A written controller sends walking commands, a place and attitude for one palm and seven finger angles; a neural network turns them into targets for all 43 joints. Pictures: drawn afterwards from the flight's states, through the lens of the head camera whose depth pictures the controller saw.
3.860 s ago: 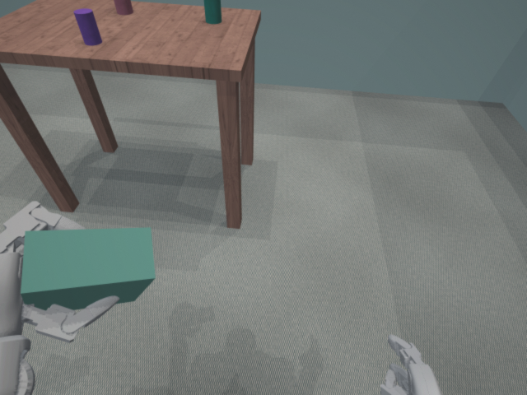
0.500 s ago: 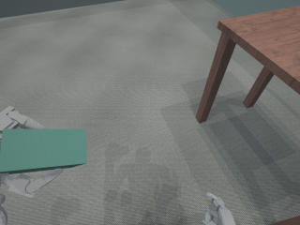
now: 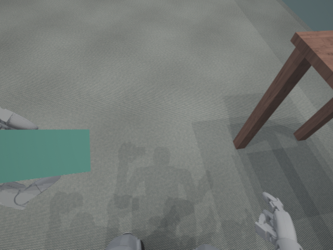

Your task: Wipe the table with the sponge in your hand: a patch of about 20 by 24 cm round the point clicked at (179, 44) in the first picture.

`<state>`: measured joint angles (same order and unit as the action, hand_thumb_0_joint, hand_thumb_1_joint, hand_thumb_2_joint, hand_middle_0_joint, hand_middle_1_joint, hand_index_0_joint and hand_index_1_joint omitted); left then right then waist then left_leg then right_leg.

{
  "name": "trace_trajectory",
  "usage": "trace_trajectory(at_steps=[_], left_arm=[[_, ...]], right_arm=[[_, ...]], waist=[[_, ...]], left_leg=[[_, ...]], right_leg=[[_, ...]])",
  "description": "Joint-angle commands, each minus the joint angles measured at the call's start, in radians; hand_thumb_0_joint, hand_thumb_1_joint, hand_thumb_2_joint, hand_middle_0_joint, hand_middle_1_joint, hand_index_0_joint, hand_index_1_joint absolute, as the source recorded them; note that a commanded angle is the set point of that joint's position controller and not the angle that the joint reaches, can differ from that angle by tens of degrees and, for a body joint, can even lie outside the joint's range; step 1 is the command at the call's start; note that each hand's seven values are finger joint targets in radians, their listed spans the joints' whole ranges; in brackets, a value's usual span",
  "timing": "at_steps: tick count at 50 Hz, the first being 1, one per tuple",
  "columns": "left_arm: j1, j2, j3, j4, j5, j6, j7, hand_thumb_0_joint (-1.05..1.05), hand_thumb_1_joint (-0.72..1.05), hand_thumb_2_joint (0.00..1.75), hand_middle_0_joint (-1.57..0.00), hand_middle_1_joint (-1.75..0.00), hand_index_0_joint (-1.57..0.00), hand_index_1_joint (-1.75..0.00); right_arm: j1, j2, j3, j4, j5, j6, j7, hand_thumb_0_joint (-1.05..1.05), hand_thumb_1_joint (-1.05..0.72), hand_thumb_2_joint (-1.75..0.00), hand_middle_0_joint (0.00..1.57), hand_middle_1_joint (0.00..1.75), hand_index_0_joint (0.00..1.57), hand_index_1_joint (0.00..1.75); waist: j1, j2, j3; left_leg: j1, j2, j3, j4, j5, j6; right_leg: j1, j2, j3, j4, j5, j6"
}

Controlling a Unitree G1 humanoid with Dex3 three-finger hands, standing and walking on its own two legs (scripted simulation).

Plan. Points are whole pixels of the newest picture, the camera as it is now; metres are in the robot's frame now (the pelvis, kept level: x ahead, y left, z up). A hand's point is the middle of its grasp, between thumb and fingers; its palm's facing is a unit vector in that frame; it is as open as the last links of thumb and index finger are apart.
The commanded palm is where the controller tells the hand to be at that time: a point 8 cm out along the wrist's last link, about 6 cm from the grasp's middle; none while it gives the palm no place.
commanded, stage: turn to face it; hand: left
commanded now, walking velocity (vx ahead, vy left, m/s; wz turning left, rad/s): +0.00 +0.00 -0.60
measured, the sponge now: (51, 153) +0.24 +0.19 +0.18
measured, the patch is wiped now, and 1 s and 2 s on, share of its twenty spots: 0.00 0.00 0.00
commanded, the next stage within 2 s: none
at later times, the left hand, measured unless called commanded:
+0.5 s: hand (93, 137) +0.27 +0.14 +0.18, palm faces +0.34 -0.85 -0.40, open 10.3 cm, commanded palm +0.20 +0.19 +0.20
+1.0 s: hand (135, 164) +0.23 +0.07 +0.19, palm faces +0.06 -0.92 -0.40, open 10.3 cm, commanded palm +0.20 +0.13 +0.20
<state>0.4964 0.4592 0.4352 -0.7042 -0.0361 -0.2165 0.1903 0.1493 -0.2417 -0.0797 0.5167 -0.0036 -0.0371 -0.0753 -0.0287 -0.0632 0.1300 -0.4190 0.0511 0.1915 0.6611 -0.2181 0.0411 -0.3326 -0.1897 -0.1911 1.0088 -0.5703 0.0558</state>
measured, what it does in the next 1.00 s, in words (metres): steps on the spot, turning right: right foot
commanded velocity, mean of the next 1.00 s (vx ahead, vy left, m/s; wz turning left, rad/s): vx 0.00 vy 0.00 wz -0.60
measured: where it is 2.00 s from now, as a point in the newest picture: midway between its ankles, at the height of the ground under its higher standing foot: outside the picture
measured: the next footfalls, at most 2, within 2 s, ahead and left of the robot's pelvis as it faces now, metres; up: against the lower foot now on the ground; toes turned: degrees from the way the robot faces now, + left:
right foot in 0.40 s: +0.09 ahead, -0.14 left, +0.00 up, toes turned -9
left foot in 1.02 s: +0.02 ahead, +0.05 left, +0.00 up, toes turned -19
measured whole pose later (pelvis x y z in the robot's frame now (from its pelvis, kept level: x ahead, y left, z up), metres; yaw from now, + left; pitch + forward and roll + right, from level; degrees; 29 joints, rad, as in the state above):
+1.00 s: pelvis -0.05 -0.07 +0.02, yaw -22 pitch +2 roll +3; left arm 0.46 0.34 0.31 -0.49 -0.03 -0.16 0.13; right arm 0.21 -0.24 -0.01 0.55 0.00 0.07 -0.01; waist 0.04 -0.05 -0.01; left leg -0.29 -0.02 0.04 0.61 -0.48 -0.03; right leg -0.38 0.16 0.15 0.34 0.03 -0.10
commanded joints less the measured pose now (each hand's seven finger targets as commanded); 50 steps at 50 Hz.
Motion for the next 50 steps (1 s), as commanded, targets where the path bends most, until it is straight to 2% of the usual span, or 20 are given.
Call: trace_trajectory(at_steps=[1, 4, 7, 10, 14, 16, 18, 19, 20, 21, 22, 23, 25, 27, 33, 39, 46, 47, 49, 50], left_arm=[[-0.046, 0.170, 0.160, -0.150, 0.000, -0.068, -0.009, 0.00, 0.10, 1.30, -1.20, -1.60, -1.20, -1.60], [0.020, 0.139, 0.137, -0.246, -0.013, -0.065, -0.013, 0.00, 0.10, 1.30, -1.20, -1.60, -1.20, -1.60], [0.006, 0.102, 0.092, -0.258, -0.014, -0.052, -0.025, 0.00, 0.10, 1.30, -1.20, -1.60, -1.20, -1.60], [-0.052, 0.067, 0.045, -0.154, -0.008, -0.035, -0.025, 0.00, 0.10, 1.30, -1.20, -1.60, -1.20, -1.60], [-0.180, 0.047, 0.008, 0.017, 0.000, -0.010, -0.033, 0.00, 0.10, 1.30, -1.20, -1.60, -1.20, -1.60], [-0.232, 0.030, -0.020, 0.084, 0.009, 0.004, -0.039, 0.00, 0.10, 1.30, -1.20, -1.60, -1.20, -1.60], [-0.278, 0.030, -0.043, 0.086, 0.018, 0.009, -0.044, 0.00, 0.10, 1.30, -1.20, -1.60, -1.20, -1.60], [-0.307, 0.042, -0.049, 0.079, 0.025, 0.007, -0.046, 0.00, 0.10, 1.30, -1.20, -1.60, -1.20, -1.60], [-0.329, 0.080, -0.037, 0.060, 0.031, 0.005, -0.041, 0.00, 0.10, 1.30, -1.20, -1.60, -1.20, -1.60], [-0.330, 0.120, -0.002, 0.037, 0.022, 0.011, -0.032, 0.00, 0.10, 1.30, -1.20, -1.60, -1.20, -1.60], [-0.326, 0.094, -0.010, 0.027, 0.008, 0.022, -0.030, 0.00, 0.10, 1.30, -1.20, -1.60, -1.20, -1.60], [-0.271, 0.112, 0.010, -0.006, 0.002, 0.014, -0.028, 0.00, 0.10, 1.30, -1.20, -1.60, -1.20, -1.60], [-0.121, 0.126, 0.059, -0.070, -0.011, -0.016, -0.023, 0.00, 0.10, 1.30, -1.20, -1.60, -1.20, -1.60], [-0.055, 0.150, 0.107, -0.110, -0.019, -0.041, -0.019, 0.00, 0.10, 1.30, -1.20, -1.60, -1.20, -1.60], [0.080, 0.149, 0.180, -0.038, -0.043, -0.068, -0.012, 0.00, 0.10, 1.30, -1.20, -1.60, -1.20, -1.60], [0.051, 0.084, 0.100, 0.074, -0.039, -0.038, -0.022, 0.00, 0.10, 1.30, -1.20, -1.60, -1.20, -1.60], [-0.130, 0.092, 0.019, -0.033, -0.011, -0.029, -0.029, 0.00, 0.10, 1.30, -1.20, -1.60, -1.20, -1.60], [-0.171, 0.124, 0.033, -0.089, -0.010, -0.035, -0.029, 0.00, 0.10, 1.30, -1.20, -1.60, -1.20, -1.60], [-0.177, 0.117, 0.023, -0.074, -0.001, -0.047, -0.041, 0.00, 0.10, 1.30, -1.20, -1.60, -1.20, -1.60], [-0.184, 0.123, 0.024, -0.073, 0.000, -0.055, -0.048, 0.00, 0.10, 1.30, -1.20, -1.60, -1.20, -1.60]], right_arm=[[0.003, -0.111, -0.017, -0.096, 0.019, -0.055, 0.038, 0.00, -0.90, -0.90, 0.20, 0.30, 0.20, 0.30], [-0.006, -0.077, 0.002, -0.085, 0.024, -0.064, 0.053, 0.00, -0.90, -0.90, 0.20, 0.30, 0.20, 0.30], [-0.014, -0.061, 0.030, -0.077, 0.011, -0.090, 0.058, 0.00, -0.90, -0.90, 0.20, 0.30, 0.20, 0.30], [-0.003, -0.059, 0.047, -0.062, 0.005, -0.113, 0.037, 0.00, -0.90, -0.90, 0.20, 0.30, 0.20, 0.30], [0.003, -0.066, 0.048, -0.043, 0.000, -0.124, 0.019, 0.00, -0.90, -0.90, 0.20, 0.30, 0.20, 0.30], [-0.007, -0.068, 0.048, -0.043, 0.003, -0.121, 0.023, 0.00, -0.90, -0.90, 0.20, 0.30, 0.20, 0.30], [-0.016, -0.063, 0.051, -0.054, 0.010, -0.115, 0.025, 0.00, -0.90, -0.90, 0.20, 0.30, 0.20, 0.30], [-0.003, -0.054, 0.052, -0.054, 0.012, -0.111, 0.031, 0.00, -0.90, -0.90, 0.20, 0.30, 0.20, 0.30], [-0.013, -0.029, 0.059, -0.076, 0.015, -0.108, 0.032, 0.00, -0.90, -0.90, 0.20, 0.30, 0.20, 0.30], [-0.062, -0.028, 0.071, -0.096, 0.009, -0.112, 0.026, 0.00, -0.90, -0.90, 0.20, 0.30, 0.20, 0.30], [-0.074, -0.045, 0.058, -0.087, 0.014, -0.107, 0.029, 0.00, -0.90, -0.90, 0.20, 0.30, 0.20, 0.30], [-0.065, -0.050, 0.051, -0.090, 0.017, -0.097, 0.035, 0.00, -0.90, -0.90, 0.20, 0.30, 0.20, 0.30], [-0.078, -0.027, 0.071, -0.085, 0.007, -0.066, 0.035, 0.00, -0.90, -0.90, 0.20, 0.30, 0.20, 0.30], [-0.078, -0.027, 0.068, -0.083, 0.006, -0.039, 0.043, 0.00, -0.90, -0.90, 0.20, 0.30, 0.20, 0.30], [-0.070, -0.061, 0.027, -0.103, 0.005, -0.006, 0.048, 0.00, -0.90, -0.90, 0.20, 0.30, 0.20, 0.30], [-0.050, -0.104, 0.021, -0.113, 0.023, 0.029, 0.051, 0.00, -0.90, -0.90, 0.20, 0.30, 0.20, 0.30], [-0.039, -0.110, 0.024, -0.126, 0.006, 0.063, 0.054, 0.00, -0.90, -0.90, 0.20, 0.30, 0.20, 0.30], [-0.047, -0.110, 0.025, -0.128, 0.004, 0.063, 0.057, 0.00, -0.90, -0.90, 0.20, 0.30, 0.20, 0.30], [-0.005, -0.093, 0.028, -0.115, -0.008, 0.061, 0.060, 0.00, -0.90, -0.90, 0.20, 0.30, 0.20, 0.30], [0.012, -0.096, 0.027, -0.114, -0.011, 0.057, 0.060, 0.00, -0.90, -0.90, 0.20, 0.30, 0.20, 0.30]], waist=[[0.003, 0.258, -0.360], [0.021, 0.286, -0.353], [0.030, 0.319, -0.319], [0.024, 0.314, -0.270], [0.033, 0.272, -0.214], [0.044, 0.248, -0.200], [0.054, 0.216, -0.205], [0.045, 0.092, -0.209], [0.037, -0.158, -0.211], [0.056, -0.253, -0.215], [0.057, -0.198, -0.237], [0.053, -0.156, -0.229], [0.053, 0.018, -0.272], [0.050, 0.068, -0.325], [0.060, 0.031, -0.369], [0.063, -0.055, -0.347], [0.072, -0.072, -0.271], [0.076, -0.047, -0.273], [0.051, -0.010, -0.285], [0.039, 0.038, -0.284]], left_leg=[[0.463, 0.371, -0.536, -0.202, 0.737, 0.200], [0.370, 0.259, -0.304, -0.233, 0.568, 0.128], [0.214, 0.219, -0.171, -0.308, 0.405, 0.074], [0.189, 0.269, -0.160, -0.359, 0.261, 0.062], [0.217, 0.337, -0.160, -0.332, 0.216, 0.052], [0.200, 0.329, -0.128, -0.275, 0.149, 0.028], [0.184, 0.289, -0.081, -0.140, 0.078, -0.010], [0.166, 0.227, -0.055, 0.001, -0.011, -0.039], [0.022, 0.102, -0.035, 0.191, -0.251, -0.085], [-0.120, 0.003, -0.100, 0.391, -0.451, -0.112], [-0.103, 0.009, -0.176, 0.512, -0.392, -0.119], [-0.113, 0.020, -0.209, 0.564, -0.318, -0.121], [-0.199, 0.014, -0.214, 0.622, -0.232, -0.137], [-0.195, 0.010, -0.206, 0.578, -0.204, -0.143], [-0.162, -0.008, -0.202, 0.382, -0.210, -0.136], [-0.095, -0.024, -0.204, 0.245, -0.245, -0.116], [0.125, -0.078, -0.158, 0.034, -0.292, -0.077], [0.172, -0.076, -0.151, -0.022, -0.286, -0.070], [0.329, -0.074, -0.125, -0.185, -0.246, -0.046], [0.426, -0.031, -0.147, -0.273, -0.235, -0.022]], right_leg=[[-0.335, 0.068, 0.181, 0.372, -0.061, 0.008], [-0.271, 0.088, 0.143, 0.219, 0.116, 0.005], [-0.119, 0.119, 0.101, 0.029, 0.247, 0.003], [-0.066, 0.144, 0.084, -0.115, 0.222, 0.006], [-0.055, 0.157, 0.088, -0.245, 0.161, 0.013], [0.001, 0.170, 0.077, -0.338, 0.186, 0.014], [0.079, 0.165, 0.082, -0.492, 0.315, 0.006], [0.100, 0.104, 0.159, -0.597, 0.440, -0.024], [0.159, -0.055, 0.425, -0.650, 0.749, -0.105], [0.182, -0.181, 0.611, -0.668, 0.965, -0.192], [0.137, -0.189, 0.634, -0.685, 0.918, -0.182], [0.146, -0.158, 0.617, -0.680, 0.842, -0.163], [0.260, -0.090, 0.521, -0.598, 0.929, -0.194], [0.320, -0.059, 0.448, -0.579, 0.922, -0.185], [0.364, -0.026, 0.528, -0.628, 0.877, -0.165], [0.305, 0.003, 0.598, -0.696, 0.677, -0.135], [0.034, 0.049, 0.666, -0.866, 0.172, -0.111], [0.003, 0.055, 0.665, -0.869, 0.153, -0.109], [-0.095, 0.091, 0.632, -0.861, 0.096, -0.080], [-0.176, 0.133, 0.602, -0.789, 0.075, -0.061]])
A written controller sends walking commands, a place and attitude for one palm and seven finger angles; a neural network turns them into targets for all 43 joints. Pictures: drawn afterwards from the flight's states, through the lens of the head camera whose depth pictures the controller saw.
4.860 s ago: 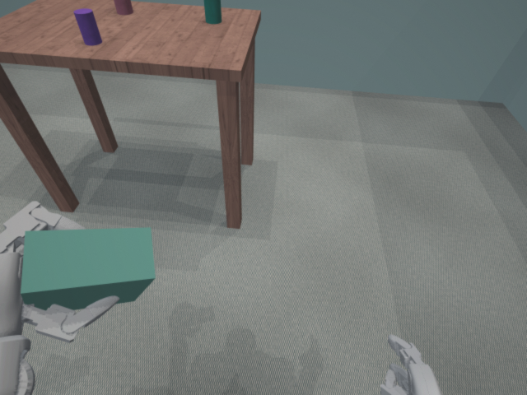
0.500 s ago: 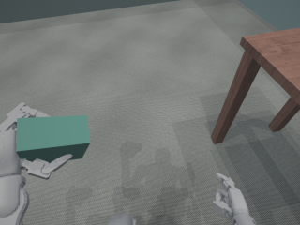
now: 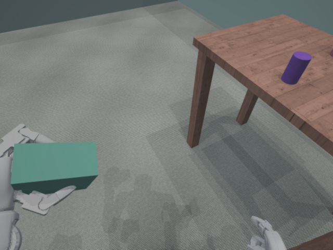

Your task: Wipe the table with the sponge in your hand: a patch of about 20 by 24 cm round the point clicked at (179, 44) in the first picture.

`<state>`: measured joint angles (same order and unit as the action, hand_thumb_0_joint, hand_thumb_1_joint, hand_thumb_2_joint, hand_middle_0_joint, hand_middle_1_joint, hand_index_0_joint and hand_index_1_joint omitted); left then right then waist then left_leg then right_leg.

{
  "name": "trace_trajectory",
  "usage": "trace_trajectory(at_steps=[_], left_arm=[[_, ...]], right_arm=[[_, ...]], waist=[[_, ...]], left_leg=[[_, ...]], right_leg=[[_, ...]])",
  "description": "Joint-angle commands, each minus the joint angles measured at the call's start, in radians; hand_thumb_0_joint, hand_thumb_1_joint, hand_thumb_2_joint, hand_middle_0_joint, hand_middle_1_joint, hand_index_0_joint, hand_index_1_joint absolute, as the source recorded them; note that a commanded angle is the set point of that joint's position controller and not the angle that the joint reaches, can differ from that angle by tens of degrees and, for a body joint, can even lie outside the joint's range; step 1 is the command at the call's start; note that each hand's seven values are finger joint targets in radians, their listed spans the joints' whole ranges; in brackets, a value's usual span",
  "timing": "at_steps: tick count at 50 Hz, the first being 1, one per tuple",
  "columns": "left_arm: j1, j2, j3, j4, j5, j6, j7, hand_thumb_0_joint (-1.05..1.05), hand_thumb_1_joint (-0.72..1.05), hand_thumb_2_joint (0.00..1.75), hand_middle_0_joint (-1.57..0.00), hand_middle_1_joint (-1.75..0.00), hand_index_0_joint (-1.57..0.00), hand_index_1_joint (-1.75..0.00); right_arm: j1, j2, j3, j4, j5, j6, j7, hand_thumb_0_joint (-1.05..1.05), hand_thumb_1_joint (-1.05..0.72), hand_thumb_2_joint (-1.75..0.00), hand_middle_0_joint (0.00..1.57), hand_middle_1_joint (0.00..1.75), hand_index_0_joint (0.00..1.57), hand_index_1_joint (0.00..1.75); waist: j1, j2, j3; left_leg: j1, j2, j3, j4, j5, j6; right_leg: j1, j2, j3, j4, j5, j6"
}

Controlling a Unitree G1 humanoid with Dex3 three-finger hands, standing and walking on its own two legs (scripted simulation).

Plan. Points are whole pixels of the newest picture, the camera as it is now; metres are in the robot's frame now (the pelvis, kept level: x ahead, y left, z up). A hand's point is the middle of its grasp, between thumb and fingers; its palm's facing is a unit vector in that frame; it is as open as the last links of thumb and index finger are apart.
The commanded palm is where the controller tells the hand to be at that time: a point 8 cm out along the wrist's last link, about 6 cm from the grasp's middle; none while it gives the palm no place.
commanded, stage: turn to face it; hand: left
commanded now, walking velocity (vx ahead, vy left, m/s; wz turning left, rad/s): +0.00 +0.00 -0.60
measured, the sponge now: (68, 169) +0.22 +0.20 +0.15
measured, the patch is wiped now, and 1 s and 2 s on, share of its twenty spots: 0.00 0.00 0.00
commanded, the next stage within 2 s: none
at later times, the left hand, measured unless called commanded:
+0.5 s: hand (141, 197) +0.18 +0.06 +0.16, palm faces -0.01 -0.86 -0.51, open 10.3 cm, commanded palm +0.13 +0.15 +0.18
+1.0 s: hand out of the picture +0.11 -0.04 +0.17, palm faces -0.15 -0.86 -0.48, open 10.3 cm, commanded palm +0.09 +0.03 +0.18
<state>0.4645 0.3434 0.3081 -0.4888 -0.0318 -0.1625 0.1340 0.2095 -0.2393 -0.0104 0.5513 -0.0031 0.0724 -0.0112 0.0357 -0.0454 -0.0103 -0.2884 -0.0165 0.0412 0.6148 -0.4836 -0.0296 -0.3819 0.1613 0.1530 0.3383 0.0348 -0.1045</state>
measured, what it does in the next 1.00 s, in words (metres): walks backwards, turning right: left foot, then right foot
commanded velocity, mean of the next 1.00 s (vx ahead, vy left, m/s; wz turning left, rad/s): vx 0.00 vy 0.00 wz -0.60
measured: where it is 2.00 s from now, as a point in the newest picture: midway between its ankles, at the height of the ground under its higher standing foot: outside the picture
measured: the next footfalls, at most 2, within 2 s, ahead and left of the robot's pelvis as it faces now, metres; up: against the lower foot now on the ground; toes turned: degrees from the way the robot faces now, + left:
left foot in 0.02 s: +0.02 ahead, +0.14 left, +0.00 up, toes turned +3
right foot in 0.34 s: -0.06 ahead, -0.18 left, +0.00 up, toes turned -18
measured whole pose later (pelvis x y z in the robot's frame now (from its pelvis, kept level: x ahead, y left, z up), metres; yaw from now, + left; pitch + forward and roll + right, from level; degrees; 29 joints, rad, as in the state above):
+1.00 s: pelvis -0.21 -0.10 -0.02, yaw -37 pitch -1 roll +0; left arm 0.39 0.40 0.34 -0.53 -0.01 -0.19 0.14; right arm 0.21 -0.14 0.05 0.50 0.01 -0.08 0.01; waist 0.05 0.04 0.11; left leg -0.32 0.25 0.21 0.65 -0.26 -0.10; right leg -0.30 -0.03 -0.10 0.67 -0.37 0.05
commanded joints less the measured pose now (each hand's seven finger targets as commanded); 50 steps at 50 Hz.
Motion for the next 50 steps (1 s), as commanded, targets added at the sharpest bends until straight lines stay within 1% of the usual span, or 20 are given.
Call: trace_trajectory(at_steps=[1, 2, 3, 5, 7, 10, 14, 16, 18, 20, 23, 29, 32, 33, 35, 36, 40, 47, 49, 50], left_arm=[[-0.160, 0.234, 0.155, -0.294, -0.006, -0.123, -0.002, 0.00, 0.10, 1.30, -1.20, -1.60, -1.20, -1.60], [-0.144, 0.249, 0.182, -0.306, -0.001, -0.131, -0.009, 0.00, 0.10, 1.30, -1.20, -1.60, -1.20, -1.60], [-0.153, 0.259, 0.197, -0.325, 0.021, -0.130, -0.006, 0.00, 0.10, 1.30, -1.20, -1.60, -1.20, -1.60], [-0.123, 0.254, 0.239, -0.305, 0.019, -0.124, -0.004, 0.00, 0.10, 1.30, -1.20, -1.60, -1.20, -1.60], [-0.061, 0.163, 0.167, -0.233, 0.005, -0.097, -0.012, 0.00, 0.10, 1.30, -1.20, -1.60, -1.20, -1.60], [-0.122, 0.123, 0.100, -0.188, 0.006, -0.085, 0.000, 0.00, 0.10, 1.30, -1.20, -1.60, -1.20, -1.60], [-0.210, 0.145, 0.084, -0.176, 0.015, -0.075, 0.007, 0.00, 0.10, 1.30, -1.20, -1.60, -1.20, -1.60], [-0.230, 0.185, 0.113, -0.206, 0.019, -0.083, 0.010, 0.00, 0.10, 1.30, -1.20, -1.60, -1.20, -1.60], [-0.178, 0.308, 0.223, -0.265, 0.014, -0.102, 0.033, 0.00, 0.10, 1.30, -1.20, -1.60, -1.20, -1.60], [-0.113, 0.317, 0.250, -0.332, -0.011, -0.099, 0.030, 0.00, 0.10, 1.30, -1.20, -1.60, -1.20, -1.60], [0.088, 0.306, 0.324, -0.398, -0.040, -0.126, 0.030, 0.00, 0.10, 1.30, -1.20, -1.60, -1.20, -1.60], [0.148, 0.258, 0.331, -0.291, -0.039, -0.113, 0.033, 0.00, 0.10, 1.30, -1.20, -1.60, -1.20, -1.60], [0.108, 0.211, 0.265, -0.233, -0.036, -0.092, 0.024, 0.00, 0.10, 1.30, -1.20, -1.60, -1.20, -1.60], [0.077, 0.208, 0.246, -0.232, -0.032, -0.096, 0.019, 0.00, 0.10, 1.30, -1.20, -1.60, -1.20, -1.60], [0.014, 0.204, 0.217, -0.264, -0.005, -0.108, 0.016, 0.00, 0.10, 1.30, -1.20, -1.60, -1.20, -1.60], [-0.011, 0.223, 0.221, -0.237, 0.013, -0.112, 0.020, 0.00, 0.10, 1.30, -1.20, -1.60, -1.20, -1.60], [-0.179, 0.133, 0.058, -0.323, 0.022, -0.102, 0.014, 0.00, 0.10, 1.30, -1.20, -1.60, -1.20, -1.60], [-0.153, 0.229, 0.166, -0.262, 0.014, -0.099, 0.034, 0.00, 0.10, 1.30, -1.20, -1.60, -1.20, -1.60], [-0.130, 0.220, 0.177, -0.245, 0.004, -0.100, 0.027, 0.00, 0.10, 1.30, -1.20, -1.60, -1.20, -1.60], [-0.119, 0.255, 0.208, -0.239, 0.003, -0.108, 0.029, 0.00, 0.10, 1.30, -1.20, -1.60, -1.20, -1.60]], right_arm=[[-0.059, -0.111, -0.045, -0.158, -0.022, -0.060, -0.006, 0.00, -0.90, -0.90, 0.20, 0.30, 0.20, 0.30], [-0.099, -0.116, -0.043, -0.171, -0.030, -0.076, -0.006, 0.00, -0.90, -0.90, 0.20, 0.30, 0.20, 0.30], [-0.113, -0.074, -0.038, -0.181, -0.022, -0.094, -0.010, 0.00, -0.90, -0.90, 0.20, 0.30, 0.20, 0.30], [-0.113, -0.062, -0.044, -0.172, -0.001, -0.104, -0.003, 0.00, -0.90, -0.90, 0.20, 0.30, 0.20, 0.30], [-0.095, -0.078, -0.048, -0.166, 0.019, -0.107, 0.017, 0.00, -0.90, -0.90, 0.20, 0.30, 0.20, 0.30], [-0.046, -0.098, -0.042, -0.144, 0.028, -0.121, 0.008, 0.00, -0.90, -0.90, 0.20, 0.30, 0.20, 0.30], [-0.022, -0.121, -0.052, -0.143, 0.025, -0.160, -0.006, 0.00, -0.90, -0.90, 0.20, 0.30, 0.20, 0.30], [-0.016, -0.108, -0.051, -0.138, 0.029, -0.176, 0.002, 0.00, -0.90, -0.90, 0.20, 0.30, 0.20, 0.30], [-0.098, -0.050, -0.029, -0.175, 0.025, -0.174, -0.003, 0.00, -0.90, -0.90, 0.20, 0.30, 0.20, 0.30], [-0.130, -0.069, -0.041, -0.168, 0.032, -0.161, -0.005, 0.00, -0.90, -0.90, 0.20, 0.30, 0.20, 0.30], [-0.142, -0.032, -0.012, -0.158, 0.019, -0.111, 0.004, 0.00, -0.90, -0.90, 0.20, 0.30, 0.20, 0.30], [-0.111, -0.067, -0.041, -0.154, 0.018, -0.086, 0.001, 0.00, -0.90, -0.90, 0.20, 0.30, 0.20, 0.30], [-0.067, -0.087, -0.043, -0.146, 0.028, -0.080, -0.004, 0.00, -0.90, -0.90, 0.20, 0.30, 0.20, 0.30], [-0.062, -0.101, -0.047, -0.152, 0.025, -0.083, -0.013, 0.00, -0.90, -0.90, 0.20, 0.30, 0.20, 0.30], [-0.085, -0.124, -0.052, -0.178, 0.023, -0.090, -0.027, 0.00, -0.90, -0.90, 0.20, 0.30, 0.20, 0.30], [-0.097, -0.096, -0.041, -0.158, 0.014, -0.102, -0.027, 0.00, -0.90, -0.90, 0.20, 0.30, 0.20, 0.30], [-0.075, -0.106, -0.048, -0.152, 0.024, -0.137, -0.008, 0.00, -0.90, -0.90, 0.20, 0.30, 0.20, 0.30], [-0.039, -0.108, -0.046, -0.158, 0.012, -0.195, 0.001, 0.00, -0.90, -0.90, 0.20, 0.30, 0.20, 0.30], [-0.019, -0.091, -0.045, -0.151, 0.022, -0.195, 0.013, 0.00, -0.90, -0.90, 0.20, 0.30, 0.20, 0.30], [-0.021, -0.065, -0.042, -0.151, 0.023, -0.191, 0.015, 0.00, -0.90, -0.90, 0.20, 0.30, 0.20, 0.30]], waist=[[-0.030, 0.150, -0.115], [-0.001, 0.333, -0.090], [0.007, 0.304, -0.072], [0.014, 0.281, -0.047], [0.005, 0.280, 0.004], [-0.032, 0.228, 0.064], [-0.034, 0.270, -0.005], [-0.026, 0.174, -0.064], [0.013, -0.224, -0.113], [0.008, -0.190, -0.146], [-0.001, -0.016, -0.210], [-0.007, -0.086, -0.182], [-0.038, -0.056, -0.146], [-0.040, 0.004, -0.118], [-0.015, 0.319, -0.060], [-0.014, 0.320, -0.050], [-0.020, 0.311, 0.033], [-0.014, 0.340, -0.017], [-0.016, 0.221, -0.073], [-0.019, 0.018, -0.090]], left_leg=[[0.320, 0.163, -0.105, -0.322, -0.016, 0.097], [0.262, 0.393, -0.302, -0.423, -0.029, 0.163], [0.117, 0.506, -0.302, -0.416, 0.075, 0.224], [-0.052, 0.454, -0.111, -0.389, 0.159, 0.194], [0.003, 0.410, 0.019, -0.334, 0.179, 0.157], [-0.020, 0.417, 0.024, -0.313, 0.312, 0.112], [0.048, 0.370, 0.107, -0.148, 0.408, 0.058], [0.025, 0.310, 0.139, 0.050, 0.343, 0.015], [-0.306, 0.100, 0.104, 0.462, -0.186, -0.053], [-0.300, 0.130, -0.067, 0.629, -0.084, -0.048], [-0.304, 0.122, -0.049, 0.512, -0.009, -0.059], [-0.096, 0.072, 0.005, 0.123, 0.040, -0.049], [0.122, 0.091, 0.005, -0.130, 0.150, -0.023], [0.192, 0.153, -0.036, -0.226, 0.152, 0.010], [0.159, 0.473, -0.285, -0.328, 0.349, 0.165], [0.037, 0.508, -0.267, -0.350, 0.301, 0.185], [0.013, 0.388, 0.004, -0.299, 0.353, 0.125], [0.020, 0.373, 0.097, -0.189, 0.274, 0.061], [0.006, 0.318, 0.137, 0.015, 0.269, 0.015], [-0.040, 0.235, 0.158, 0.200, 0.129, -0.023]], right_leg=[[-0.224, -0.139, 0.183, 0.052, -0.541, 0.116], [-0.272, -0.053, 0.027, 0.433, -0.485, 0.132], [-0.234, -0.084, -0.064, 0.740, -0.467, 0.158], [-0.145, -0.132, -0.085, 0.964, -0.459, 0.156], [-0.212, -0.174, -0.134, 0.879, -0.452, 0.164], [-0.082, -0.183, -0.212, 0.564, -0.483, 0.184], [0.076, -0.136, -0.317, 0.294, -0.433, 0.190], [0.213, -0.183, -0.268, 0.115, -0.231, 0.159], [0.363, -0.491, 0.223, 0.067, 0.400, -0.028], [0.278, -0.509, 0.258, 0.050, 0.249, -0.057], [0.366, -0.438, 0.133, 0.122, 0.228, -0.072], [0.220, -0.377, 0.191, 0.078, 0.059, -0.060], [0.047, -0.328, 0.184, 0.088, -0.172, 0.006], [-0.049, -0.267, 0.155, 0.158, -0.263, 0.044], [-0.212, -0.111, -0.073, 0.615, -0.589, 0.135], [-0.176, -0.147, -0.105, 0.819, -0.561, 0.143], [-0.144, -0.195, -0.181, 0.743, -0.476, 0.166], [0.102, -0.155, -0.310, 0.326, -0.465, 0.175], [0.215, -0.184, -0.259, 0.140, -0.288, 0.146], [0.245, -0.299, -0.079, 0.052, -0.065, 0.084]])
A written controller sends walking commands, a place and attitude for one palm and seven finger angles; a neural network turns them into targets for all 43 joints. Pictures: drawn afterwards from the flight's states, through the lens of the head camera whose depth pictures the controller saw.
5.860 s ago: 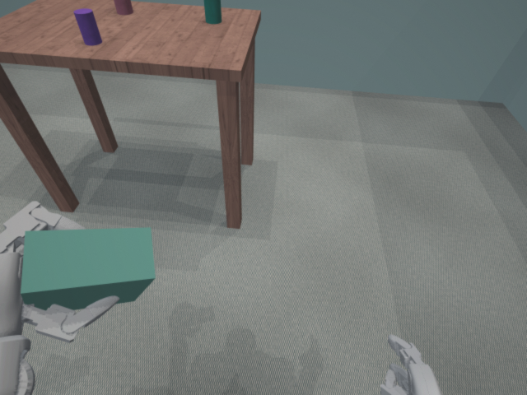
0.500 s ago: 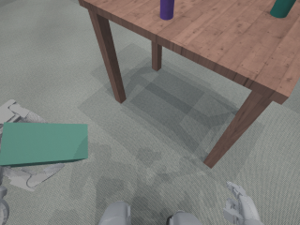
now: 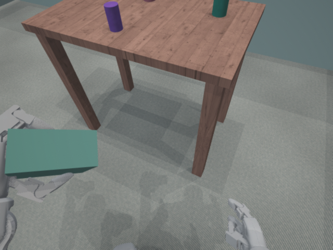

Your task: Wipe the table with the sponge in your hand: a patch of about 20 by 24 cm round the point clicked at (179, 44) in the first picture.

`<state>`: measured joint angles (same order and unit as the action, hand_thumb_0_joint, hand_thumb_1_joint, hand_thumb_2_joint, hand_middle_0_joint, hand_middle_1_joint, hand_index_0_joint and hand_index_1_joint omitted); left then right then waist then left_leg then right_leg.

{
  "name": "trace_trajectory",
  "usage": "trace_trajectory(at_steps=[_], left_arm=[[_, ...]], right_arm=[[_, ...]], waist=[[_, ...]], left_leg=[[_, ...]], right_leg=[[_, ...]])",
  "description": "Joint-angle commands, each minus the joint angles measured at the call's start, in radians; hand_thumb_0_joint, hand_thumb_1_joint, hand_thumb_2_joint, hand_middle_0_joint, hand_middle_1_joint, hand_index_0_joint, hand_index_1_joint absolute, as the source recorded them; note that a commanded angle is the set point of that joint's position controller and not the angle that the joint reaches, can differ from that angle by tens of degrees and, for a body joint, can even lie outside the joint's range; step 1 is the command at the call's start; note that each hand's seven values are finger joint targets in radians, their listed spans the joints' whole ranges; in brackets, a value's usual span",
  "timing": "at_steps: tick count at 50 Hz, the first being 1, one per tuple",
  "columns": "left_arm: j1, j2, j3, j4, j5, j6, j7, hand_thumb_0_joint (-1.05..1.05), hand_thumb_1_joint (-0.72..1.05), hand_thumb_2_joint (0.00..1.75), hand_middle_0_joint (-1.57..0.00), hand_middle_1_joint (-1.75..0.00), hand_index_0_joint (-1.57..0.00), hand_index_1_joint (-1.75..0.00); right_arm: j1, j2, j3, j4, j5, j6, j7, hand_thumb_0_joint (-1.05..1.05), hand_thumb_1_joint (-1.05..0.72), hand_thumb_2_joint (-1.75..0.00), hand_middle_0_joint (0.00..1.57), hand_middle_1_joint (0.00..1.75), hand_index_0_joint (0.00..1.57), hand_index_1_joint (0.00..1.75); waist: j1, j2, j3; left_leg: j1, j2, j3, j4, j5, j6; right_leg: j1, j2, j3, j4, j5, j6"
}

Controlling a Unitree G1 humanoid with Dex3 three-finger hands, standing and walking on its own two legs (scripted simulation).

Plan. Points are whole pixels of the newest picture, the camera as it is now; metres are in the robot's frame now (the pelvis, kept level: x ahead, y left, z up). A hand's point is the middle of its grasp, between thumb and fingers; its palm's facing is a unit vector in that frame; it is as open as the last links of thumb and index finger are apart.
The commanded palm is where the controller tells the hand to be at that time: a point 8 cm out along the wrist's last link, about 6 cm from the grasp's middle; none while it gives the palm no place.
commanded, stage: turn to face it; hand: left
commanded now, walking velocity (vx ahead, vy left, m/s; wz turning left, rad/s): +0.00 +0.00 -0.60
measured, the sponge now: (65, 154) +0.23 +0.20 +0.17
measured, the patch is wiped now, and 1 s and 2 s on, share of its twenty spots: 0.00 0.00 0.00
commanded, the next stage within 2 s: take the last steps up to it in 1.18 s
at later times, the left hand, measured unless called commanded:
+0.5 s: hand (123, 162) +0.22 +0.09 +0.20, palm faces +0.13 -0.88 -0.45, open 10.4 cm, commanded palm +0.18 +0.15 +0.20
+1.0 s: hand (220, 187) +0.20 -0.06 +0.18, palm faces -0.12 -0.86 -0.49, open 10.4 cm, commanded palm +0.15 +0.03 +0.20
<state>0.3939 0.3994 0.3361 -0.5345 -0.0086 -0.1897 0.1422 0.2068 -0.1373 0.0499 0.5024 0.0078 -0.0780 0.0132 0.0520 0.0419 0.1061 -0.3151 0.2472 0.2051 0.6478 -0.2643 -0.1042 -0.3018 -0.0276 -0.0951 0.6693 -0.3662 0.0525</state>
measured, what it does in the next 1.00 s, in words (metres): walks backwards, turning right: left foot, then right foot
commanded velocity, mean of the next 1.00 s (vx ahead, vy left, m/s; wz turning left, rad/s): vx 0.00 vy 0.00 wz -0.55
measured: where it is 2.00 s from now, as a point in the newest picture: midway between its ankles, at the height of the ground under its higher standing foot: outside the picture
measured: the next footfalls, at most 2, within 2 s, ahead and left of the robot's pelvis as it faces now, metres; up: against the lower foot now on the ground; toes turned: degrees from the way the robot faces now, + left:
left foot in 0.66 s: -0.05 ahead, +0.06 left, +0.00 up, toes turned -20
right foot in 0.92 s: -0.11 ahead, -0.27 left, +0.00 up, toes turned -35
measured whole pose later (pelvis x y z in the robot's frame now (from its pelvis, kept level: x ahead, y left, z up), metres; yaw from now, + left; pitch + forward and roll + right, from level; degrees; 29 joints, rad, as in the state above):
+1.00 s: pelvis -0.13 -0.12 +0.00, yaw -33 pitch -2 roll -1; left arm 0.35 0.40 0.37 -0.52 0.00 -0.19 0.14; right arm 0.18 -0.20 0.01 0.59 0.01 -0.02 0.01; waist 0.01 0.05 0.18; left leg -0.34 0.18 0.03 1.02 -0.56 -0.08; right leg -0.38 0.02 -0.05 0.66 -0.25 -0.03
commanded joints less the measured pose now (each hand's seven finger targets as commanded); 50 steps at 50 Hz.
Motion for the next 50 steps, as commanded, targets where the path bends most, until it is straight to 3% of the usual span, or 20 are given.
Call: trace_trajectory(at_steps=[1, 2, 3, 5, 7, 22, 27, 30, 31, 33, 34, 35, 37, 40, 44, 45, 46, 47, 48, 50], left_arm=[[-0.014, 0.256, 0.238, -0.188, -0.030, -0.085, 0.029, 0.00, 0.10, 1.30, -1.20, -1.60, -1.20, -1.60], [0.018, 0.236, 0.253, -0.143, -0.045, -0.066, 0.030, 0.00, 0.10, 1.30, -1.20, -1.60, -1.20, -1.60], [0.047, 0.235, 0.241, -0.175, -0.052, -0.056, 0.022, 0.00, 0.10, 1.30, -1.20, -1.60, -1.20, -1.60], [0.160, 0.198, 0.256, -0.169, -0.069, -0.073, 0.021, 0.00, 0.10, 1.30, -1.20, -1.60, -1.20, -1.60], [0.163, 0.181, 0.248, -0.170, -0.070, -0.082, 0.024, 0.00, 0.10, 1.30, -1.20, -1.60, -1.20, -1.60], [0.029, 0.178, 0.164, -0.187, -0.059, -0.086, 0.037, 0.00, 0.10, 1.30, -1.20, -1.60, -1.20, -1.60], [-0.001, 0.174, 0.156, -0.157, -0.049, -0.086, 0.019, 0.00, 0.10, 1.30, -1.20, -1.60, -1.20, -1.60], [-0.030, 0.173, 0.138, -0.159, -0.046, -0.087, -0.001, 0.00, 0.10, 1.30, -1.20, -1.60, -1.20, -1.60], [-0.057, 0.174, 0.127, -0.179, -0.049, -0.093, -0.010, 0.00, 0.10, 1.30, -1.20, -1.60, -1.20, -1.60], [-0.054, 0.196, 0.164, -0.228, -0.039, -0.099, -0.021, 0.00, 0.10, 1.30, -1.20, -1.60, -1.20, -1.60], [-0.059, 0.213, 0.185, -0.265, -0.027, -0.097, -0.019, 0.00, 0.10, 1.30, -1.20, -1.60, -1.20, -1.60], [-0.061, 0.237, 0.221, -0.308, -0.026, -0.097, -0.018, 0.00, 0.10, 1.30, -1.20, -1.60, -1.20, -1.60], [0.016, 0.213, 0.211, -0.324, -0.044, -0.081, -0.026, 0.00, 0.10, 1.30, -1.20, -1.60, -1.20, -1.60], [0.020, 0.127, 0.126, -0.272, -0.039, -0.066, -0.007, 0.00, 0.10, 1.30, -1.20, -1.60, -1.20, -1.60], [-0.086, 0.146, 0.133, -0.218, -0.015, -0.062, 0.005, 0.00, 0.10, 1.30, -1.20, -1.60, -1.20, -1.60], [-0.125, 0.162, 0.138, -0.217, -0.007, -0.064, 0.008, 0.00, 0.10, 1.30, -1.20, -1.60, -1.20, -1.60], [-0.129, 0.200, 0.166, -0.192, -0.001, -0.069, 0.015, 0.00, 0.10, 1.30, -1.20, -1.60, -1.20, -1.60], [-0.055, 0.234, 0.210, -0.151, 0.000, -0.071, 0.025, 0.00, 0.10, 1.30, -1.20, -1.60, -1.20, -1.60], [-0.073, 0.238, 0.226, -0.197, -0.012, -0.080, 0.033, 0.00, 0.10, 1.30, -1.20, -1.60, -1.20, -1.60], [0.084, 0.251, 0.267, -0.247, -0.031, -0.087, 0.028, 0.00, 0.10, 1.30, -1.20, -1.60, -1.20, -1.60]], right_arm=[[-0.074, -0.140, -0.086, -0.130, 0.005, -0.034, -0.018, 0.00, -0.90, -0.90, 0.20, 0.30, 0.20, 0.30], [-0.115, -0.149, -0.085, -0.124, 0.006, -0.023, -0.019, 0.00, -0.90, -0.90, 0.20, 0.30, 0.20, 0.30], [-0.116, -0.159, -0.098, -0.124, 0.013, -0.004, -0.015, 0.00, -0.90, -0.90, 0.20, 0.30, 0.20, 0.30], [-0.121, -0.115, -0.065, -0.100, 0.003, 0.037, -0.017, 0.00, -0.90, -0.90, 0.20, 0.30, 0.20, 0.30], [-0.137, -0.127, -0.066, -0.094, 0.005, 0.069, -0.016, 0.00, -0.90, -0.90, 0.20, 0.30, 0.20, 0.30], [-0.124, -0.207, -0.115, -0.113, 0.010, 0.106, -0.029, 0.00, -0.90, -0.90, 0.20, 0.30, 0.20, 0.30], [-0.118, -0.198, -0.110, -0.126, 0.007, 0.128, -0.013, 0.00, -0.90, -0.90, 0.20, 0.30, 0.20, 0.30], [-0.077, -0.194, -0.111, -0.120, 0.007, 0.140, -0.006, 0.00, -0.90, -0.90, 0.20, 0.30, 0.20, 0.30], [-0.062, -0.201, -0.113, -0.120, 0.007, 0.139, -0.006, 0.00, -0.90, -0.90, 0.20, 0.30, 0.20, 0.30], [-0.137, -0.199, -0.107, -0.167, -0.014, 0.114, -0.012, 0.00, -0.90, -0.90, 0.20, 0.30, 0.20, 0.30], [-0.141, -0.179, -0.108, -0.175, -0.005, 0.091, -0.015, 0.00, -0.90, -0.90, 0.20, 0.30, 0.20, 0.30], [-0.139, -0.161, -0.105, -0.162, -0.003, 0.077, -0.012, 0.00, -0.90, -0.90, 0.20, 0.30, 0.20, 0.30], [-0.116, -0.174, -0.110, -0.153, 0.002, 0.061, 0.001, 0.00, -0.90, -0.90, 0.20, 0.30, 0.20, 0.30], [-0.060, -0.193, -0.101, -0.126, 0.017, 0.036, -0.004, 0.00, -0.90, -0.90, 0.20, 0.30, 0.20, 0.30], [-0.034, -0.218, -0.110, -0.096, 0.014, -0.007, -0.011, 0.00, -0.90, -0.90, 0.20, 0.30, 0.20, 0.30], [-0.041, -0.213, -0.110, -0.092, 0.018, -0.013, -0.008, 0.00, -0.90, -0.90, 0.20, 0.30, 0.20, 0.30], [-0.043, -0.188, -0.108, -0.094, 0.021, -0.014, -0.010, 0.00, -0.90, -0.90, 0.20, 0.30, 0.20, 0.30], [-0.080, -0.173, -0.101, -0.106, 0.010, -0.013, -0.015, 0.00, -0.90, -0.90, 0.20, 0.30, 0.20, 0.30], [-0.110, -0.164, -0.094, -0.095, 0.010, -0.013, -0.024, 0.00, -0.90, -0.90, 0.20, 0.30, 0.20, 0.30], [-0.120, -0.153, -0.090, -0.095, 0.003, 0.022, -0.024, 0.00, -0.90, -0.90, 0.20, 0.30, 0.20, 0.30]], waist=[[-0.010, -0.333, -0.212], [-0.001, -0.343, -0.255], [-0.021, -0.303, -0.235], [-0.031, -0.162, -0.278], [-0.038, -0.139, -0.306], [-0.009, -0.118, -0.253], [-0.003, -0.139, -0.260], [-0.040, -0.124, -0.269], [-0.062, -0.060, -0.266], [-0.021, 0.217, -0.223], [-0.014, 0.159, -0.203], [-0.002, 0.150, -0.202], [-0.003, 0.170, -0.171], [-0.038, 0.153, -0.085], [-0.047, 0.145, -0.158], [-0.041, 0.089, -0.186], [-0.043, -0.126, -0.226], [-0.025, -0.316, -0.262], [-0.027, -0.309, -0.280], [-0.023, -0.160, -0.272]], left_leg=[[-0.261, -0.160, -0.053, 0.399, -0.405, 0.019], [-0.287, -0.155, -0.175, 0.542, -0.364, 0.016], [-0.282, -0.140, -0.244, 0.599, -0.287, 0.020], [-0.362, -0.145, -0.242, 0.647, -0.179, 0.000], [-0.355, -0.153, -0.227, 0.608, -0.140, -0.012], [-0.103, -0.243, -0.232, 0.172, -0.187, 0.044], [0.014, -0.275, -0.199, -0.020, -0.237, 0.074], [0.211, -0.268, -0.147, -0.225, -0.199, 0.110], [0.327, -0.213, -0.176, -0.326, -0.180, 0.148], [0.296, 0.174, -0.493, -0.419, -0.096, 0.295], [0.207, 0.246, -0.469, -0.403, 0.035, 0.330], [0.121, 0.210, -0.364, -0.403, 0.068, 0.304], [0.135, 0.163, -0.217, -0.321, 0.158, 0.272], [0.155, 0.103, -0.126, -0.252, 0.426, 0.180], [0.173, 0.047, -0.050, 0.000, 0.543, 0.112], [0.134, 0.018, -0.034, 0.135, 0.484, 0.091], [-0.023, -0.072, -0.017, 0.345, 0.184, 0.056], [-0.232, -0.189, -0.086, 0.536, -0.355, 0.031], [-0.216, -0.141, -0.219, 0.587, -0.386, 0.034], [-0.172, -0.146, -0.242, 0.591, -0.306, 0.038]], right_leg=[[0.248, -0.274, 0.492, -0.295, 0.725, -0.182], [0.217, -0.322, 0.561, -0.301, 0.739, -0.207], [0.183, -0.291, 0.548, -0.315, 0.621, -0.192], [0.324, -0.218, 0.424, -0.221, 0.717, -0.209], [0.361, -0.193, 0.351, -0.223, 0.734, -0.188], [0.160, -0.130, 0.596, -0.484, 0.118, -0.090], [0.111, -0.086, 0.620, -0.531, 0.063, -0.063], [0.013, -0.005, 0.551, -0.516, 0.076, 0.011], [-0.085, 0.051, 0.500, -0.412, 0.061, 0.060], [-0.302, 0.140, 0.298, 0.236, -0.049, 0.029], [-0.328, 0.102, 0.243, 0.474, -0.058, 0.014], [-0.291, 0.081, 0.225, 0.582, -0.065, -0.002], [-0.323, 0.021, 0.197, 0.526, -0.066, -0.008], [-0.191, 0.027, 0.064, 0.155, -0.052, -0.003], [0.075, 0.095, -0.068, -0.145, 0.151, 0.004], [0.167, 0.050, -0.024, -0.226, 0.299, -0.019], [0.309, -0.098, 0.181, -0.216, 0.656, -0.099], [0.374, -0.286, 0.500, -0.213, 1.058, -0.216], [0.303, -0.344, 0.503, -0.230, 1.010, -0.229], [0.186, -0.282, 0.471, -0.255, 0.631, -0.235]])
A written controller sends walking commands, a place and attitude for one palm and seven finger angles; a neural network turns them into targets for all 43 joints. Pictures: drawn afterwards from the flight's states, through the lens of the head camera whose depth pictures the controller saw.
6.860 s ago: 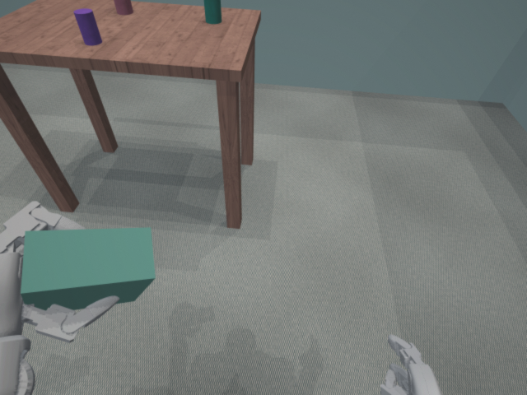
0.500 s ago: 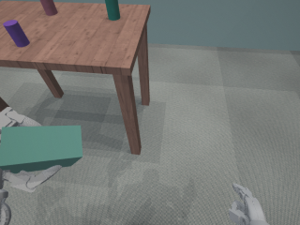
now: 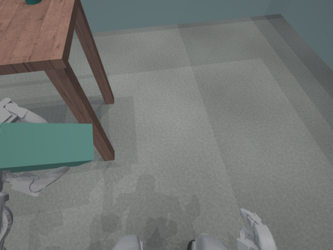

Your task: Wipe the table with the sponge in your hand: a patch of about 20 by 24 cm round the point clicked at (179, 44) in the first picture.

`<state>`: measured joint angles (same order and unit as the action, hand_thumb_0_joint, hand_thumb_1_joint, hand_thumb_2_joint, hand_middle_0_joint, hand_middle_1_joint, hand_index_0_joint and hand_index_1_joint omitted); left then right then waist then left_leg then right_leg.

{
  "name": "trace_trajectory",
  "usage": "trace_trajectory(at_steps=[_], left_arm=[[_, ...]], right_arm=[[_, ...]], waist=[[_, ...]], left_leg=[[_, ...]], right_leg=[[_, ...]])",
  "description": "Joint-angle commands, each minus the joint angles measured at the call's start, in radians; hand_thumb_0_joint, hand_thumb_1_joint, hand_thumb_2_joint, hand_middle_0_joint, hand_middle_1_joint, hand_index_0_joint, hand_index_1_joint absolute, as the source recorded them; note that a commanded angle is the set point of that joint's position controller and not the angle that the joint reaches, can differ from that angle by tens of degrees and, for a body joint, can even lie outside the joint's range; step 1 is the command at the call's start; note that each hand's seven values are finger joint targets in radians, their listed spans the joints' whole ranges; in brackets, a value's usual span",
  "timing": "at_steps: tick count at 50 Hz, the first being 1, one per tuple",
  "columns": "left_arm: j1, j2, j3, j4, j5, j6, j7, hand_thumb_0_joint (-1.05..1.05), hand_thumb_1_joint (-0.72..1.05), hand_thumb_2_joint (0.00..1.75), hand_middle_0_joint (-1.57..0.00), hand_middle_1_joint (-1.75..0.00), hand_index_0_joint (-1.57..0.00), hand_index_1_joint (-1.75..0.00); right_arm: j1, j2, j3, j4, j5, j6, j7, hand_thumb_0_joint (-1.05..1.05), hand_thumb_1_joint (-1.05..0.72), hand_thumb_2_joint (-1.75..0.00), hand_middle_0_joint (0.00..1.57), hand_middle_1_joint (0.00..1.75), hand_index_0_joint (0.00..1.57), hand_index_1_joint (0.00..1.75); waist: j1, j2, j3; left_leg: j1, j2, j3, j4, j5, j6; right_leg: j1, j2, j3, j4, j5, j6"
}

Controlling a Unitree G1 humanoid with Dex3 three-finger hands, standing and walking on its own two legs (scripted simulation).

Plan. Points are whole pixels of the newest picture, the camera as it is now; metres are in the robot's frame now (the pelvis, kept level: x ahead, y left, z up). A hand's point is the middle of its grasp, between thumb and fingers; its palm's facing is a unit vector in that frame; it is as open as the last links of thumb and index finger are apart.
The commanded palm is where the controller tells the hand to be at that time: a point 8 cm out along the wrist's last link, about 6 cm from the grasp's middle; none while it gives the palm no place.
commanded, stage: turn to face it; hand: left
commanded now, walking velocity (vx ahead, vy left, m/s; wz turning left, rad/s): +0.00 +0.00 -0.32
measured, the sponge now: (60, 148) +0.26 +0.20 +0.16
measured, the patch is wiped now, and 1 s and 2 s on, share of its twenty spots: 0.00 0.00 0.00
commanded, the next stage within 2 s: take the last steps up to it in 0.18 s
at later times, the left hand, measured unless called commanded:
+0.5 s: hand (71, 167) +0.22 +0.17 +0.17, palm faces +0.29 -0.86 -0.41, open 10.4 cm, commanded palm +0.17 +0.22 +0.20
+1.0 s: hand (43, 144) +0.26 +0.22 +0.17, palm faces +0.32 -0.85 -0.42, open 10.4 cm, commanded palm +0.20 +0.27 +0.20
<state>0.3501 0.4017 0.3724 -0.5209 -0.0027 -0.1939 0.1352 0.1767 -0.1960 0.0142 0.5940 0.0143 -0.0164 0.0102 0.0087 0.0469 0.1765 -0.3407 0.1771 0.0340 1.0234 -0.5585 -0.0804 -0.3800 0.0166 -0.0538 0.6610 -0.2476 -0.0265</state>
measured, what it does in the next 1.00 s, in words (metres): steps on the spot: left foot, then right foot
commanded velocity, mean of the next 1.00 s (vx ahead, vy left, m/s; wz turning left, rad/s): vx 0.22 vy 0.11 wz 0.00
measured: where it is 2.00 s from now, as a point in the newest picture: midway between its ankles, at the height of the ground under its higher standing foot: (157, 237)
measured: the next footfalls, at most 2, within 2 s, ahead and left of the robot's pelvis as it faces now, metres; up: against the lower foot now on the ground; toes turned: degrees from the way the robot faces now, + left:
left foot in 0.22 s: +0.05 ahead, +0.11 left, +0.00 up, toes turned -2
right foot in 0.48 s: +0.01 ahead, -0.15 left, +0.00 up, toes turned -15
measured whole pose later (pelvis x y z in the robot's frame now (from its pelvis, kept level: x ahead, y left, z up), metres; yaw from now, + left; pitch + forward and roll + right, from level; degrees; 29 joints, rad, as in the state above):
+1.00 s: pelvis +0.01 +0.01 +0.02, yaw -5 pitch -1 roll +0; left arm 0.44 0.37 0.33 -0.49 0.02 -0.20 0.17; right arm 0.21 -0.19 -0.04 0.62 0.00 -0.09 -0.07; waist 0.01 -0.04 0.06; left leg -0.26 0.03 0.14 0.55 -0.29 0.04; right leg -0.39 -0.09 -0.09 0.99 -0.52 0.02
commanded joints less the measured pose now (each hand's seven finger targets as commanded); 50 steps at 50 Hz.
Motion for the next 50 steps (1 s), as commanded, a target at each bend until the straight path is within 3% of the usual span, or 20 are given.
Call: trace_trajectory(at_steps=[1, 3, 6, 10, 12, 13, 17, 22, 23, 24, 25, 27, 29, 32, 38, 41, 43, 45, 47, 50], left_arm=[[0.198, 0.238, 0.243, -0.278, -0.047, -0.089, 0.035, 0.00, 0.10, 1.30, -1.20, -1.60, -1.20, -1.60], [0.235, 0.236, 0.263, -0.357, -0.057, -0.104, 0.036, 0.00, 0.10, 1.30, -1.20, -1.60, -1.20, -1.60], [0.256, 0.243, 0.287, -0.392, -0.059, -0.111, 0.041, 0.00, 0.10, 1.30, -1.20, -1.60, -1.20, -1.60], [0.277, 0.207, 0.265, -0.301, -0.055, -0.101, 0.036, 0.00, 0.10, 1.30, -1.20, -1.60, -1.20, -1.60], [0.244, 0.174, 0.232, -0.294, -0.048, -0.109, 0.029, 0.00, 0.10, 1.30, -1.20, -1.60, -1.20, -1.60], [0.235, 0.184, 0.235, -0.249, -0.034, -0.111, 0.030, 0.00, 0.10, 1.30, -1.20, -1.60, -1.20, -1.60], [0.046, 0.084, 0.068, -0.220, -0.014, -0.085, 0.011, 0.00, 0.10, 1.30, -1.20, -1.60, -1.20, -1.60], [-0.058, 0.110, 0.012, -0.216, 0.018, -0.055, 0.034, 0.00, 0.10, 1.30, -1.20, -1.60, -1.20, -1.60], [-0.079, 0.133, 0.027, -0.221, 0.021, -0.060, 0.038, 0.00, 0.10, 1.30, -1.20, -1.60, -1.20, -1.60], [-0.072, 0.184, 0.066, -0.200, 0.020, -0.059, 0.043, 0.00, 0.10, 1.30, -1.20, -1.60, -1.20, -1.60], [-0.096, 0.231, 0.112, -0.220, 0.000, -0.062, 0.049, 0.00, 0.10, 1.30, -1.20, -1.60, -1.20, -1.60], [-0.060, 0.247, 0.155, -0.194, -0.001, -0.065, 0.041, 0.00, 0.10, 1.30, -1.20, -1.60, -1.20, -1.60], [0.103, 0.208, 0.162, -0.170, -0.019, -0.081, 0.027, 0.00, 0.10, 1.30, -1.20, -1.60, -1.20, -1.60], [0.192, 0.171, 0.170, -0.128, -0.029, -0.099, 0.023, 0.00, 0.10, 1.30, -1.20, -1.60, -1.20, -1.60], [0.153, 0.128, 0.113, -0.140, -0.021, -0.088, 0.040, 0.00, 0.10, 1.30, -1.20, -1.60, -1.20, -1.60], [0.073, 0.126, 0.088, -0.184, -0.013, -0.082, 0.051, 0.00, 0.10, 1.30, -1.20, -1.60, -1.20, -1.60], [0.001, 0.126, 0.064, -0.266, -0.008, -0.094, 0.053, 0.00, 0.10, 1.30, -1.20, -1.60, -1.20, -1.60], [-0.019, 0.120, 0.050, -0.321, 0.002, -0.111, 0.058, 0.00, 0.10, 1.30, -1.20, -1.60, -1.20, -1.60], [-0.044, 0.218, 0.117, -0.290, 0.018, -0.120, 0.054, 0.00, 0.10, 1.30, -1.20, -1.60, -1.20, -1.60], [0.018, 0.146, 0.086, -0.298, 0.000, -0.105, 0.046, 0.00, 0.10, 1.30, -1.20, -1.60, -1.20, -1.60]], right_arm=[[-0.109, -0.083, -0.041, -0.174, -0.007, -0.024, -0.016, 0.00, -0.90, -0.90, 0.20, 0.30, 0.20, 0.30], [-0.112, -0.089, -0.038, -0.184, -0.006, -0.007, -0.008, 0.00, -0.90, -0.90, 0.20, 0.30, 0.20, 0.30], [-0.089, -0.102, -0.051, -0.186, -0.009, -0.024, -0.014, 0.00, -0.90, -0.90, 0.20, 0.30, 0.20, 0.30], [-0.034, -0.122, -0.069, -0.161, -0.005, -0.042, -0.034, 0.00, -0.90, -0.90, 0.20, 0.30, 0.20, 0.30], [-0.058, -0.159, -0.085, -0.179, -0.006, -0.051, -0.054, 0.00, -0.90, -0.90, 0.20, 0.30, 0.20, 0.30], [-0.048, -0.143, -0.084, -0.171, -0.005, -0.058, -0.057, 0.00, -0.90, -0.90, 0.20, 0.30, 0.20, 0.30], [-0.032, -0.145, -0.079, -0.129, 0.006, -0.084, -0.050, 0.00, -0.90, -0.90, 0.20, 0.30, 0.20, 0.30], [-0.053, -0.151, -0.059, -0.123, -0.003, -0.101, -0.073, 0.00, -0.90, -0.90, 0.20, 0.30, 0.20, 0.30], [-0.057, -0.132, -0.057, -0.119, -0.006, -0.098, -0.075, 0.00, -0.90, -0.90, 0.20, 0.30, 0.20, 0.30], [-0.059, -0.107, -0.053, -0.123, -0.010, -0.091, -0.076, 0.00, -0.90, -0.90, 0.20, 0.30, 0.20, 0.30], [-0.110, -0.116, -0.052, -0.129, -0.014, -0.095, -0.078, 0.00, -0.90, -0.90, 0.20, 0.30, 0.20, 0.30], [-0.099, -0.134, -0.067, -0.104, -0.016, -0.084, -0.074, 0.00, -0.90, -0.90, 0.20, 0.30, 0.20, 0.30], [-0.095, -0.101, -0.051, -0.098, -0.015, -0.055, -0.072, 0.00, -0.90, -0.90, 0.20, 0.30, 0.20, 0.30], [-0.077, -0.082, -0.048, -0.101, -0.012, -0.037, -0.065, 0.00, -0.90, -0.90, 0.20, 0.30, 0.20, 0.30], [-0.059, -0.095, -0.067, -0.126, -0.015, -0.075, -0.068, 0.00, -0.90, -0.90, 0.20, 0.30, 0.20, 0.30], [-0.031, -0.107, -0.078, -0.122, -0.022, -0.087, -0.077, 0.00, -0.90, -0.90, 0.20, 0.30, 0.20, 0.30], [-0.014, -0.127, -0.090, -0.129, -0.019, -0.100, -0.091, 0.00, -0.90, -0.90, 0.20, 0.30, 0.20, 0.30], [-0.022, -0.148, -0.095, -0.144, -0.010, -0.110, -0.087, 0.00, -0.90, -0.90, 0.20, 0.30, 0.20, 0.30], [-0.031, -0.118, -0.080, -0.108, -0.020, -0.131, -0.086, 0.00, -0.90, -0.90, 0.20, 0.30, 0.20, 0.30], [-0.028, -0.117, -0.082, -0.094, -0.002, -0.150, -0.071, 0.00, -0.90, -0.90, 0.20, 0.30, 0.20, 0.30]], waist=[[0.018, -0.116, -0.355], [0.005, -0.090, -0.401], [0.008, -0.155, -0.401], [-0.020, -0.090, -0.362], [-0.002, 0.231, -0.286], [0.001, 0.244, -0.278], [-0.013, 0.188, -0.232], [-0.014, 0.144, -0.193], [-0.019, 0.022, -0.196], [-0.018, -0.225, -0.190], [0.010, -0.304, -0.169], [-0.010, -0.169, -0.178], [-0.008, -0.082, -0.151], [-0.013, -0.158, -0.246], [0.018, -0.237, -0.269], [-0.001, -0.222, -0.285], [-0.021, -0.051, -0.289], [-0.018, 0.304, -0.282], [-0.013, 0.254, -0.243], [-0.008, 0.195, -0.217]], left_leg=[[-0.140, -0.085, -0.058, 0.160, 0.026, 0.016], [-0.072, -0.100, -0.013, -0.028, 0.053, 0.018], [-0.024, -0.133, 0.017, -0.208, 0.086, 0.024], [0.213, -0.111, 0.000, -0.563, 0.252, 0.056], [0.216, 0.179, -0.287, -0.733, 0.407, 0.171], [0.142, 0.266, -0.328, -0.738, 0.533, 0.232], [0.117, 0.112, -0.048, -0.651, 0.522, 0.208], [-0.047, 0.025, -0.035, -0.562, 0.138, 0.163], [-0.103, -0.016, -0.006, -0.433, 0.076, 0.141], [-0.244, -0.126, 0.063, -0.198, 0.018, 0.095], [-0.323, -0.146, 0.014, 0.027, 0.018, 0.077], [-0.313, -0.102, -0.068, 0.155, 0.133, 0.062], [-0.298, -0.082, -0.062, 0.136, 0.223, 0.054], [-0.245, -0.084, -0.004, -0.071, 0.241, 0.051], [-0.085, -0.125, 0.094, -0.375, 0.201, 0.085], [0.072, -0.158, 0.139, -0.532, 0.271, 0.090], [0.239, -0.119, 0.084, -0.638, 0.274, 0.118], [0.395, 0.160, -0.303, -0.724, 0.421, 0.264], [0.280, 0.194, -0.360, -0.764, 0.354, 0.324], [0.249, 0.117, -0.184, -0.730, 0.440, 0.296]], right_leg=[[0.251, -0.292, 0.370, -0.247, 0.437, -0.150], [0.230, -0.256, 0.302, -0.260, 0.308, -0.139], [0.197, -0.247, 0.337, -0.290, 0.197, -0.144], [0.023, -0.174, 0.306, -0.227, 0.031, -0.060], [-0.129, 0.007, 0.131, 0.107, -0.219, 0.030], [-0.126, 0.020, 0.069, 0.332, -0.307, 0.050], [-0.081, -0.024, -0.008, 0.257, -0.185, 0.061], [0.222, -0.031, -0.084, -0.194, -0.122, 0.055], [0.254, -0.130, 0.040, -0.283, -0.138, 0.015], [0.278, -0.325, 0.364, -0.393, -0.206, -0.078], [0.261, -0.468, 0.527, -0.471, -0.144, -0.157], [0.179, -0.455, 0.503, -0.503, -0.331, -0.156], [0.154, -0.400, 0.337, -0.469, -0.128, -0.145], [0.270, -0.342, 0.152, -0.408, 0.089, -0.113], [0.285, -0.350, 0.169, -0.377, 0.055, -0.113], [0.244, -0.309, 0.127, -0.316, -0.032, -0.075], [0.137, -0.246, 0.070, -0.142, -0.065, -0.026], [-0.155, -0.076, -0.081, 0.268, -0.345, 0.048], [-0.213, -0.116, -0.008, 0.463, -0.347, 0.039], [-0.200, -0.126, -0.036, 0.377, -0.241, 0.058]])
